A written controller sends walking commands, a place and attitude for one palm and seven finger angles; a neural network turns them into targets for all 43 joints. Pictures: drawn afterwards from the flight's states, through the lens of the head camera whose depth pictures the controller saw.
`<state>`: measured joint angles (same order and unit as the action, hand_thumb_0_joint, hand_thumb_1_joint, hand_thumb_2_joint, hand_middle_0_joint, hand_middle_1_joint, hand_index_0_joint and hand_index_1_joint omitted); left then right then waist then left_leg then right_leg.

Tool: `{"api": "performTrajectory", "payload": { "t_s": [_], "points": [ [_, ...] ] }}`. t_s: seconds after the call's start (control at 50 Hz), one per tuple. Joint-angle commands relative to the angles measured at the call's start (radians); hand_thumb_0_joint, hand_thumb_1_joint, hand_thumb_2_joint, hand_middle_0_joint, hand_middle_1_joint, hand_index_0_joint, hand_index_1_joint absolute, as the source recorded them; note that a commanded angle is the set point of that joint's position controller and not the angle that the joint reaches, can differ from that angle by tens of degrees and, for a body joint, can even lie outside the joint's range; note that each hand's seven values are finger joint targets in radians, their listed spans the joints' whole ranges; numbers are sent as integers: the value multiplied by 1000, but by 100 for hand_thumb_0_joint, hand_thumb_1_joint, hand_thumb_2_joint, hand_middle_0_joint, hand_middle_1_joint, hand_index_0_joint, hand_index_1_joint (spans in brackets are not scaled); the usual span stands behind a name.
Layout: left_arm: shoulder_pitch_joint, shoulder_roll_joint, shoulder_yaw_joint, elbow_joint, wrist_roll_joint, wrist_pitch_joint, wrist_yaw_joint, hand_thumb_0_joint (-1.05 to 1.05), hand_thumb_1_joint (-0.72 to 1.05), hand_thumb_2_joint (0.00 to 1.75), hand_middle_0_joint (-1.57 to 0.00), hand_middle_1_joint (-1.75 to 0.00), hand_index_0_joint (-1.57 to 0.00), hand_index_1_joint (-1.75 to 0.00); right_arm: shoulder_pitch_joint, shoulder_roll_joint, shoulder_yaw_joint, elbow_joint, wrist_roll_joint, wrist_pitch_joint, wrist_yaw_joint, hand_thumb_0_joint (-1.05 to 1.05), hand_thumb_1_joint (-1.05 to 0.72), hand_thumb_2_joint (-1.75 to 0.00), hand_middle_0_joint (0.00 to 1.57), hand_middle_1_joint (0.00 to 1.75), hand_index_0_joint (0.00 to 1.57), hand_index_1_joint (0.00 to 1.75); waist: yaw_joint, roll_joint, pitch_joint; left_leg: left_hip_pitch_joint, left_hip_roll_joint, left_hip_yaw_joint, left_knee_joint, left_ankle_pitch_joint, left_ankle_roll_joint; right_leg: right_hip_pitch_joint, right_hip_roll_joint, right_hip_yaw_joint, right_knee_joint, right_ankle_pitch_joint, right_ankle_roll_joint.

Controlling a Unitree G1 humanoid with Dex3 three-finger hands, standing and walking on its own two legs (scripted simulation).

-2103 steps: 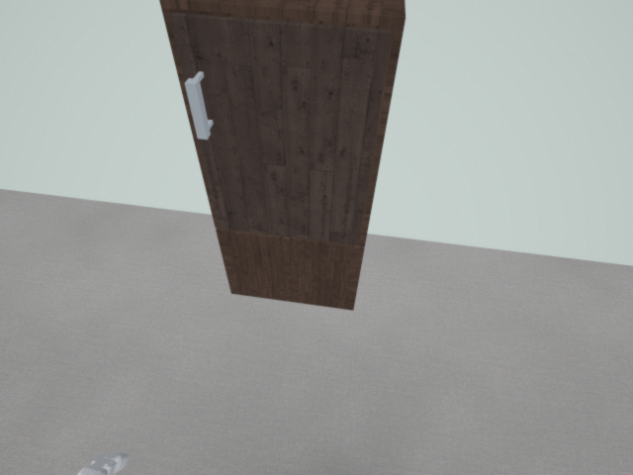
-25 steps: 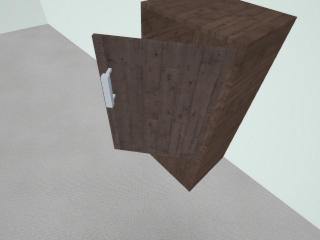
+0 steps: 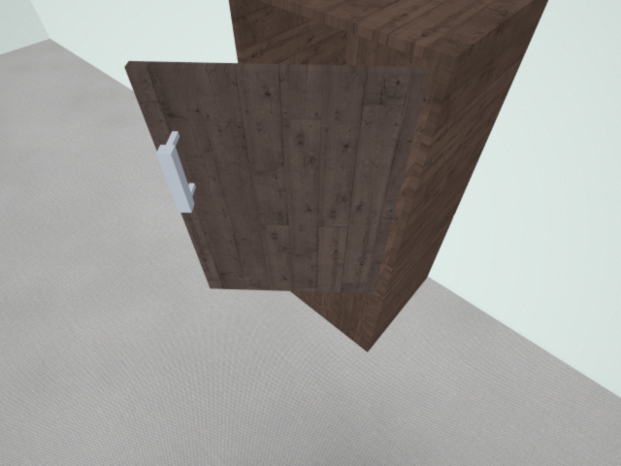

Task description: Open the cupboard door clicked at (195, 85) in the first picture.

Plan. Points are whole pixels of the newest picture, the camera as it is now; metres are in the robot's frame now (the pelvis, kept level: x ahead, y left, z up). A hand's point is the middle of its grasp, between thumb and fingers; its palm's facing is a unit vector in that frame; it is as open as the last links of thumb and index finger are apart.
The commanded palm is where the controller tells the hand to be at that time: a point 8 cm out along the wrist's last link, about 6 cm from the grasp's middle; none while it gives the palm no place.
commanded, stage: come to a stop and stand still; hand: left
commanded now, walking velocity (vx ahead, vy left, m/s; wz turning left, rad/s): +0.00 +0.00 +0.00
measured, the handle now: (180, 172) +0.55 +0.25 +0.05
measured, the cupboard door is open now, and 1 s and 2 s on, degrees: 39 39 39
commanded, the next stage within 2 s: look again from close up in 1.44 s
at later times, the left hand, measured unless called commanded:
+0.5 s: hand out of the picture -0.05 +0.14 -0.16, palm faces +0.04 -0.97 -0.23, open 7.3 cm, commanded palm none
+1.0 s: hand out of the picture +0.01 +0.13 -0.17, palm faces +0.06 -0.97 -0.22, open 7.3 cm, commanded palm none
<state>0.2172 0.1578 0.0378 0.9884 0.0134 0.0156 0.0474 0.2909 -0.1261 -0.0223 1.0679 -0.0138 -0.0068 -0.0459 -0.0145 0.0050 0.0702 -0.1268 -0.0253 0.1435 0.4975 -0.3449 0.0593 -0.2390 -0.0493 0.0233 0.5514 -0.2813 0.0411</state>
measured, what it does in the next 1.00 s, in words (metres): shifts its weight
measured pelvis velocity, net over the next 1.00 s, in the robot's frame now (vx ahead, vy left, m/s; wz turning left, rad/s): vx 0.00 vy -0.05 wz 0.05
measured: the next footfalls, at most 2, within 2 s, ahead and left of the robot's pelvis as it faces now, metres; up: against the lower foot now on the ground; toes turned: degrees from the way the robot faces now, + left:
none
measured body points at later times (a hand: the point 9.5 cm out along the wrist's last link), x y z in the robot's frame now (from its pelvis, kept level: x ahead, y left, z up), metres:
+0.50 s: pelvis -0.04 -0.04 +0.00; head -0.03 -0.07 +0.45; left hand -0.05 +0.19 -0.14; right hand -0.02 -0.27 -0.16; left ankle -0.04 +0.07 -0.73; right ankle +0.01 -0.15 -0.73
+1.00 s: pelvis +0.00 -0.05 +0.01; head +0.02 -0.06 +0.46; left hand +0.01 +0.18 -0.15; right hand +0.00 -0.26 -0.16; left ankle -0.04 +0.07 -0.73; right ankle +0.01 -0.15 -0.73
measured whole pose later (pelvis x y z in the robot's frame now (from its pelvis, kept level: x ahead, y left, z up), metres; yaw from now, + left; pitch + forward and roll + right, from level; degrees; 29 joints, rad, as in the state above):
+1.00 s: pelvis +0.00 -0.05 +0.01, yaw +3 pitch +0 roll +1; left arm 0.24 0.17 0.00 1.10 0.01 -0.02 0.03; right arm 0.29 -0.13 0.01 1.13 -0.01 -0.02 -0.02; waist -0.01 0.01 0.04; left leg -0.14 0.03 0.07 0.43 -0.29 -0.01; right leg -0.22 0.01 -0.05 0.47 -0.25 -0.03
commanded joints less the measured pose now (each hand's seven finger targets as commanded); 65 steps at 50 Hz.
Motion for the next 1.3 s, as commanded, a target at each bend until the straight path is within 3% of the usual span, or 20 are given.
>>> {"api": "performTrajectory", "payload": {
  "t_s": [0.0, 0.02, 0.04, 0.06, 0.08, 0.1, 0.12, 0.14, 0.16, 0.2, 0.26, 0.34, 0.4, 0.44, 0.54, 0.58, 0.82, 0.92, 1.28],
  "points": [
    [88, 77, 0, -19, 1, -13, -1, 0, 90, 90, -20, -30, -20, -30, 74, -92, -20, -26, 0, -17, -2, 0, -90, -90, 20, 30, 20, 30, 11, -35, -84, -14, 143, -124, -85, 421, -24, 52, -68, 54, -22, 431, -74],
    [84, 73, -4, -19, 1, -13, -2, 0, 90, 90, -20, -30, -20, -30, 64, -88, -17, -20, 0, -18, 0, 0, -90, -90, 20, 30, 20, 30, 13, -28, -72, -22, 144, -129, -99, 380, -20, 49, -61, 53, -39, 383, -71],
    [141, 144, 4, 17, 7, -22, 35, 0, 90, 90, -20, -30, -20, -30, -12, -186, -32, -101, 19, -22, 7, 0, -90, -90, 20, 30, 20, 30, 28, -156, -113, -37, 192, -113, 99, 603, -47, 56, -99, 31, -23, 688, -49],
    [108, 143, 1, -28, -1, -34, 29, 0, 90, 90, -20, -30, -20, -30, 47, -148, -26, -123, 7, -18, 18, 0, -90, -90, 20, 30, 20, 30, 5, -127, -177, -84, 126, -124, 33, 253, -51, 106, -113, 74, -8, 478, -88],
    [71, 119, -11, -32, -2, -32, 18, 0, 90, 90, -20, -30, -20, -30, 20, -115, -13, -115, 5, -19, 19, 0, -90, -90, 20, 30, 20, 30, 2, -38, -112, -76, 126, -130, -41, 162, -40, 23, -104, 86, -26, 328, -93],
    [53, 115, -17, -42, -2, -27, 9, 0, 90, 90, -20, -30, -20, -30, 36, -117, -7, -110, 0, -20, 23, 0, -90, -90, 20, 30, 20, 30, -4, 53, -88, -95, 146, -163, -79, 142, -26, -7, -66, 55, -42, 143, -92],
    [48, 110, -19, -48, -1, -27, 3, 0, 90, 90, -20, -30, -20, -30, 35, -117, -5, -115, -9, -24, 26, 0, -90, -90, 20, 30, 20, 30, 6, 178, -49, -125, 159, -174, -109, 181, -14, -19, -34, 27, -32, 82, -91],
    [55, 113, -20, -43, 0, -25, -1, 0, 90, 90, -20, -30, -20, -30, 17, -121, -3, -119, -9, -23, 25, 0, -90, -90, 20, 30, 20, 30, 14, 204, -26, -138, 167, -185, -137, 184, -8, -15, -15, 7, -28, 50, -86],
    [65, 113, -24, -35, 1, -23, -4, 0, 90, 90, -20, -30, -20, -30, -1, -129, -2, -125, -7, -20, 25, 0, -90, -90, 20, 30, 20, 30, 23, 182, -3, -155, 165, -184, -150, 113, -5, -16, -10, 6, -47, 23, -83],
    [68, 113, -32, -24, 4, -21, -10, 0, 90, 90, -20, -30, -20, -30, -6, -137, -2, -137, -4, -11, 30, 0, -90, -90, 20, 30, 20, 30, 19, 53, 57, -205, 144, -181, -173, -93, -10, -43, -19, 37, -106, -41, -87],
    [65, 124, -32, -23, 6, -25, -16, 0, 90, 90, -20, -30, -20, -30, 25, -152, -2, -129, -8, -1, 36, 0, -90, -90, 20, 30, 20, 30, 4, -64, 94, -191, 113, -162, -160, -130, -14, -115, -31, 86, -179, -194, -90],
    [71, 138, -27, -21, 5, -29, -17, 0, 90, 90, -20, -30, -20, -30, 63, -150, 0, -107, -10, 5, 40, 0, -90, -90, 20, 30, 20, 30, -14, -81, 71, -119, 95, -135, -120, -93, -17, -184, -48, 120, -236, -292, -90],
    [76, 143, -23, -16, 2, -34, -19, 0, 90, 90, -20, -30, -20, -30, 77, -146, 3, -92, -8, 2, 40, 0, -90, -90, 20, 30, 20, 30, -14, -88, 32, -106, 91, -130, -108, -65, -20, -164, -55, 126, -243, -286, -90],
    [83, 144, -22, -10, 1, -36, -19, 0, 90, 90, -20, -30, -20, -30, 82, -145, 5, -80, -8, -1, 39, 0, -90, -90, 20, 30, 20, 30, -14, -53, 10, -100, 94, -132, -113, -61, -21, -150, -54, 122, -241, -274, -91],
    [93, 127, -23, 21, -1, -42, -22, 0, 90, 90, -20, -30, -20, -30, 86, -128, 12, -45, -5, -12, 34, 0, -90, -90, 20, 30, 20, 30, 1, -25, 9, -131, 105, -143, -139, -27, -24, -88, -53, 107, -223, -185, -90],
    [102, 123, -25, 36, -3, -46, -22, 0, 90, 90, -20, -30, -20, -30, 92, -121, 14, -31, -4, -15, 33, 0, -90, -90, 20, 30, 20, 30, 3, -43, 1, -121, 103, -137, -128, 11, -27, -69, -60, 109, -226, -151, -93],
    [96, 104, -29, 90, -6, -55, -15, 0, 90, 90, -20, -30, -20, -30, 98, -99, 23, 38, 1, -32, 18, 0, -90, -90, 20, 30, 20, 30, 17, 4, -31, -83, 134, -138, -145, 199, -36, 60, -62, 48, -153, 228, -93],
    [85, 106, -29, 94, -4, -52, -14, 0, 90, 90, -20, -30, -20, -30, 85, -97, 20, 45, 1, -27, 15, 0, -90, -90, 20, 30, 20, 30, 14, -18, -10, -73, 135, -134, -145, 199, -39, 51, -61, 45, -157, 246, -90],
    [58, 138, -15, 83, -3, -55, -12, 0, 90, 90, -20, -30, -20, -30, 19, -144, 9, 41, -1, -33, 6, 0, -90, -90, 20, 30, 20, 30, 15, 1, -70, 14, 147, -135, -132, 367, -38, 100, -69, 31, -121, 421, -93]
  ]
}}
